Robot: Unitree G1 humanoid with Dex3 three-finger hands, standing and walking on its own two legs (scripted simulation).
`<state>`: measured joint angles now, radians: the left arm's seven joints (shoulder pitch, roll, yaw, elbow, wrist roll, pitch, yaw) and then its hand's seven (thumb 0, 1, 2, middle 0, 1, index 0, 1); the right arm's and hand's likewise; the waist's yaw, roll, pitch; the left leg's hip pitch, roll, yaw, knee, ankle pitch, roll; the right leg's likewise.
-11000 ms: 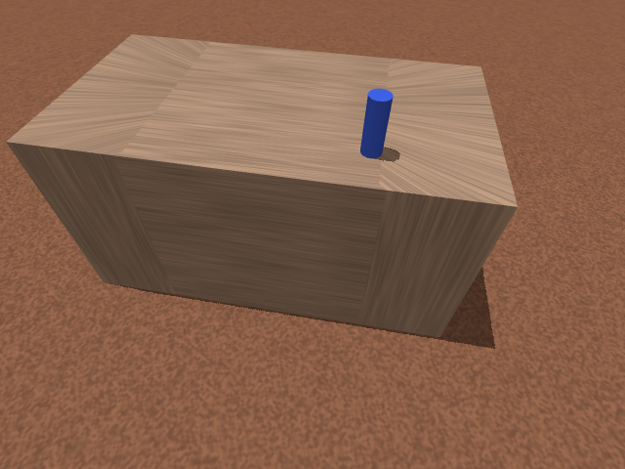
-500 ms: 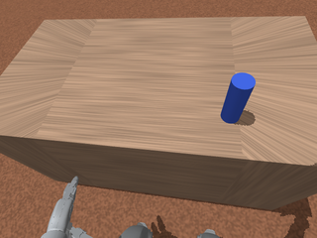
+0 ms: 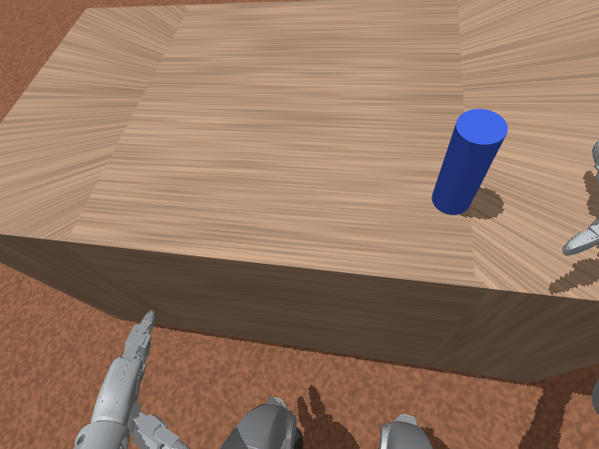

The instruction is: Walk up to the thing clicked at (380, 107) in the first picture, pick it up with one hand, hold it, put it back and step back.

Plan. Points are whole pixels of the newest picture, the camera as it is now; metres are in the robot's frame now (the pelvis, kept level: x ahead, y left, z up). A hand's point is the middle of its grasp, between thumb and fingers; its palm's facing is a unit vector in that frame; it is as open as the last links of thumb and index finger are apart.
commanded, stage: close in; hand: right
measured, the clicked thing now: (464, 167) +0.50 -0.15 +0.02
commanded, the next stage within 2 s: rest palm in 0.64 s
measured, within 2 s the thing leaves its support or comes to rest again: leaves its support in 1.72 s
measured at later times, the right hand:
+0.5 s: hand (481, 178) +0.50 -0.17 +0.01, palm faces +0.05 +1.00 +0.02, open 17.8 cm
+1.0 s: hand (454, 181) +0.49 -0.14 +0.01, palm faces +0.06 +1.00 +0.00, open 17.1 cm
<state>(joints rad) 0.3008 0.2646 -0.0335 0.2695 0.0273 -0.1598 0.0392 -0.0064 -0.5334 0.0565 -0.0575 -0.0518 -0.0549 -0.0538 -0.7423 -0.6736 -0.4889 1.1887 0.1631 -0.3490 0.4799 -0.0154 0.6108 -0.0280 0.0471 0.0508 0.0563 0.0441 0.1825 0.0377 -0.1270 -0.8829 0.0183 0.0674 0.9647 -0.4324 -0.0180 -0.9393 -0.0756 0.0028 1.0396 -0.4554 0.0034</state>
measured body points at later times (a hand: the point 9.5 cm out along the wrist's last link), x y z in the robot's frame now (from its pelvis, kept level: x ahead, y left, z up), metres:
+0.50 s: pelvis -0.01 +0.00 -0.03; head +0.12 -0.03 +0.40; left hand +0.13 +0.27 -0.03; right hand +0.49 -0.23 +0.01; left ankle +0.01 +0.14 -0.67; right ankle +0.02 -0.12 -0.67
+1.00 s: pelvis -0.02 +0.01 -0.03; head +0.11 -0.02 +0.40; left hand +0.13 +0.29 -0.03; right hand +0.48 -0.19 +0.01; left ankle +0.01 +0.14 -0.67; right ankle +0.02 -0.12 -0.67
